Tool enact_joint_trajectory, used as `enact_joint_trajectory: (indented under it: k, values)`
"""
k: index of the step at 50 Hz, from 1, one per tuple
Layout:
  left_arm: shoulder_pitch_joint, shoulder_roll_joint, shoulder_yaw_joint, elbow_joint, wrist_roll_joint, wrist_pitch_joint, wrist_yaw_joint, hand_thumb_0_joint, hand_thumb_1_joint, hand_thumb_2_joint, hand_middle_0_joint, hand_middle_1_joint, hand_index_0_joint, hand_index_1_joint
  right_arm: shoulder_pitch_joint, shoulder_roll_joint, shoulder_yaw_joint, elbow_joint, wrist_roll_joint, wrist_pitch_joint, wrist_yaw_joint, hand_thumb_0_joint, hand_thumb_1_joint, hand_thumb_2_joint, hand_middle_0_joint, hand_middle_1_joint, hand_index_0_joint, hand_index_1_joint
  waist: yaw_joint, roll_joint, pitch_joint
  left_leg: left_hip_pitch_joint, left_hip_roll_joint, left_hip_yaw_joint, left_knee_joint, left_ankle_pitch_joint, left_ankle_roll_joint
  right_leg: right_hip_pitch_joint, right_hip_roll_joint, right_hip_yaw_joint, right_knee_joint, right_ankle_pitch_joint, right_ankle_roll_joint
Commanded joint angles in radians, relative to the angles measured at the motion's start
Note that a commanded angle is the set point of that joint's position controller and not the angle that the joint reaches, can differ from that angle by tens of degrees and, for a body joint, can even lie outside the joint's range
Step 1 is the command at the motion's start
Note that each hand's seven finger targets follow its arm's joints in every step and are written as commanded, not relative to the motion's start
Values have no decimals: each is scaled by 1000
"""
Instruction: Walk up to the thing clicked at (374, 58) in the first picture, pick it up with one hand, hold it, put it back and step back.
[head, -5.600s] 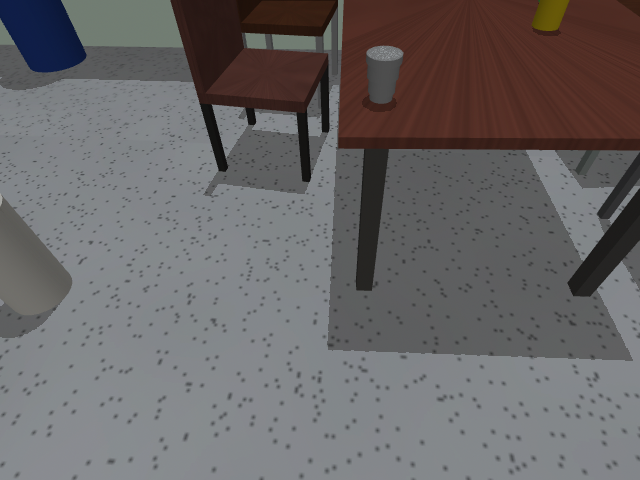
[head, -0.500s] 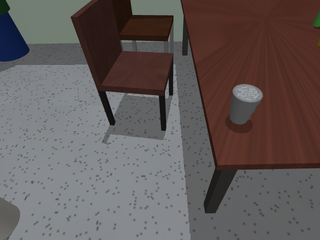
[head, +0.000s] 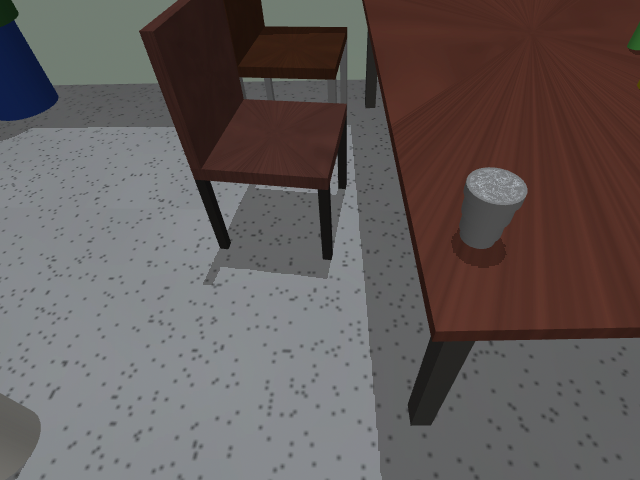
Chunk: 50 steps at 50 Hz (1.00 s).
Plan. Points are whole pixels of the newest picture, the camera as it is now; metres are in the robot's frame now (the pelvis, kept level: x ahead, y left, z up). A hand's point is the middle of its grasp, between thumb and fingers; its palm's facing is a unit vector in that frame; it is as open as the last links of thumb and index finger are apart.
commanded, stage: stand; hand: right
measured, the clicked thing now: (486, 212) +0.51 -0.24 +0.03
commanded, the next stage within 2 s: rise first in 0.46 s
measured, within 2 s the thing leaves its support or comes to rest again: neither
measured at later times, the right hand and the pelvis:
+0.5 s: hand out of the picture +0.06 -0.25 -0.16, palm faces -0.03 +0.94 -0.33, open 7.4 cm; pelvis +0.00 +0.00 +0.00, yaw +0 degrees
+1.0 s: hand (553, 469) +0.17 -0.25 -0.09, palm faces +0.26 +0.89 -0.36, open 15.3 cm; pelvis +0.00 +0.02 +0.00, yaw -1 degrees
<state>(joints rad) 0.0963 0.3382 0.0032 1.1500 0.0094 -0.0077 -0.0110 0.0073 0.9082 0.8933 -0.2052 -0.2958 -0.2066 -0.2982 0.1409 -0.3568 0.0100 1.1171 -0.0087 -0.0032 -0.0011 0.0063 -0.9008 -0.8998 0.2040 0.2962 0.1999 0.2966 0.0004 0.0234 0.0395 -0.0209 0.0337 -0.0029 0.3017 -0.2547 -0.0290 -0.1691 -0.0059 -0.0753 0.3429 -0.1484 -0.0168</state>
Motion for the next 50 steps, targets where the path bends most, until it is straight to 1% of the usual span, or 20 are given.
enact_joint_trajectory:
  k: [1,7,19,27,28,29,30,31,32,33,35,36,38,40,42,45,46,47,48,50]
  values:
    - [-50,225,42,-57,-3,-27,19,0,899,900,-200,-300,-200,-300,-13,-203,-42,-50,-4,-22,-10,0,-900,-900,200,300,200,300,-1,-25,-73,-90,115,-66,-57,181,42,122,-144,135,-34,210,-10]
    - [-45,219,40,-60,-3,-27,19,0,899,900,-200,-300,-200,-300,-28,-211,-42,-55,-4,-24,-13,0,-900,-900,200,300,200,300,5,-19,-83,-63,117,-63,-51,242,38,125,-142,126,-27,256,-9]
    - [-50,227,42,-61,-2,-25,20,0,899,900,-200,-300,-200,-300,-20,-204,-45,-54,-6,-21,-12,0,-900,-900,200,300,200,300,0,-28,-55,-91,114,-64,-68,151,42,106,-139,128,-45,156,-6]
    - [-53,226,43,-65,-2,-27,19,0,899,900,-200,-300,-200,-300,-18,-206,-48,-54,-5,-23,-11,0,-900,-900,200,300,200,300,0,-31,-61,-86,115,-66,-66,165,43,115,-142,134,-41,179,-9]
    - [-46,222,40,-64,-4,-27,18,0,819,820,-120,-220,-120,-220,-21,-208,-48,-53,-4,-24,-9,0,-820,-820,120,220,120,220,3,-23,-65,-82,115,-65,-64,180,42,117,-142,133,-42,198,-9]
    - [-397,76,34,-415,-90,-133,26,0,739,740,-57,-140,-40,-140,-372,-25,-15,-404,70,-104,-23,0,-740,-740,61,140,56,140,8,-111,-43,-244,-27,26,65,159,31,-14,-14,23,46,92,7]
    - [-316,101,13,-450,-115,-149,47,0,659,660,-54,-60,-31,-77,-356,-62,-18,-464,115,-148,-41,0,-660,-660,56,60,53,60,-18,-9,-103,-173,-41,41,32,102,32,49,-30,38,14,37,8]
    - [-185,153,38,-364,-114,-141,61,0,579,580,-56,-57,-33,-81,-244,-136,-52,-360,109,-141,-58,0,-580,-580,56,48,53,48,-2,-26,-47,-209,-34,32,28,66,33,28,-23,38,16,11,3]
    - [-128,232,106,-296,-108,-122,75,0,499,500,-51,-54,-34,-73,-203,-183,-105,-273,104,-126,-74,0,-500,-500,57,47,54,47,5,-22,-61,-257,-42,39,72,86,32,-2,-23,34,42,35,6]
    - [-124,263,144,-317,-104,-115,85,0,419,420,-49,-53,-39,-64,-200,-244,-169,-277,95,-124,-84,0,-420,-420,56,48,53,48,0,-27,-137,-244,-40,42,103,121,33,12,-23,35,72,81,9]
    - [-93,145,107,-301,-87,-118,87,0,259,260,-46,-47,-43,-51,-194,-180,-168,-276,75,-136,-87,0,-260,-260,54,49,53,49,-3,-22,-223,-234,-37,32,120,173,34,33,-23,37,109,150,8]
    - [-80,163,141,-299,-68,-116,86,0,179,188,-47,-47,-48,-47,-166,-191,-199,-263,58,-129,-87,0,-180,-190,54,48,53,48,-8,-29,-228,-246,-39,32,117,167,39,32,-24,39,101,145,9]
    - [84,155,173,-344,-51,-106,83,0,45,138,-47,-49,-57,-39,41,-207,-263,-348,53,-117,-88,0,-55,-162,53,48,53,48,-16,-76,-307,-193,-43,40,103,243,40,95,-17,31,85,229,9]
    - [106,168,183,-372,-44,-96,86,0,-79,74,-46,-49,-70,-24,67,-216,-278,-403,54,-106,-90,0,67,-129,51,50,52,50,-24,-80,-295,-161,-49,49,88,291,36,104,-13,26,68,275,10]
    - [106,70,133,-424,-49,-88,75,0,-177,70,-49,-50,-64,-35,89,-117,-219,-484,63,-95,-79,0,156,-110,50,50,51,50,-18,-73,-248,-168,-45,52,78,312,30,74,-10,20,64,276,4]
    - [-41,67,123,-561,-54,-95,87,0,-377,61,-58,-52,-54,-56,-62,-110,-196,-663,64,-100,-91,0,335,-77,48,53,50,53,-15,-84,-174,-191,-42,44,48,197,36,37,-15,19,27,145,5]
    - [-21,33,103,-576,-54,-95,86,0,-423,65,-59,-53,-49,-63,-51,-107,-200,-688,62,-104,-93,0,382,-69,46,54,49,54,-17,-85,-161,-187,-39,44,39,175,37,38,-13,20,24,123,3]
    - [-15,47,108,-603,-53,-99,91,0,-451,65,-60,-53,-47,-66,-8,-108,-204,-690,58,-103,-94,0,424,-62,45,55,48,55,-17,-54,-157,-188,-39,47,38,164,36,44,-14,23,21,114,2]
    - [-40,68,119,-688,-55,-107,99,0,-484,57,-60,-53,-48,-65,-56,-163,-240,-797,57,-115,-102,0,460,-54,45,55,48,55,-21,-48,-204,-165,-36,46,37,189,32,69,-12,25,26,138,1]
    - [17,59,97,-712,-54,-108,105,0,-556,38,-60,-50,-46,-64,22,-174,-256,-788,55,-122,-108,0,539,-37,43,56,47,56,-27,-11,-153,-162,-32,46,30,186,26,64,-5,20,24,134,-4]
